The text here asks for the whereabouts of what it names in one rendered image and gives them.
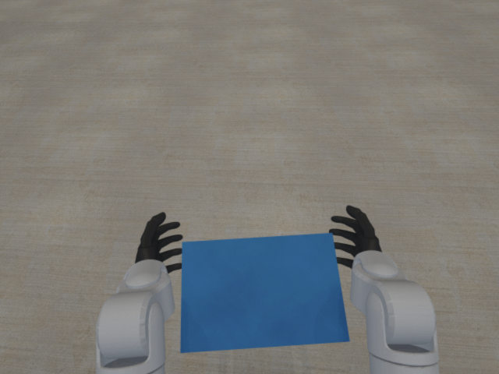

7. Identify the robot left hand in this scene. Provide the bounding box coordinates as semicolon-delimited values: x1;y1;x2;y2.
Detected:
135;212;183;273

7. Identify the left robot forearm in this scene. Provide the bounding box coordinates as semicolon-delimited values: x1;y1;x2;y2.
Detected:
96;259;175;374

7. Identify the carton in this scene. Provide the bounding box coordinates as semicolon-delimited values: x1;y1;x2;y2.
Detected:
180;233;350;353

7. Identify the robot right hand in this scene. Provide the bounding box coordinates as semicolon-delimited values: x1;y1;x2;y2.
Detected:
329;205;382;269

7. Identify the right robot forearm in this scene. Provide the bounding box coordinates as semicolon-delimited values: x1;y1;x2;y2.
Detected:
350;250;440;374

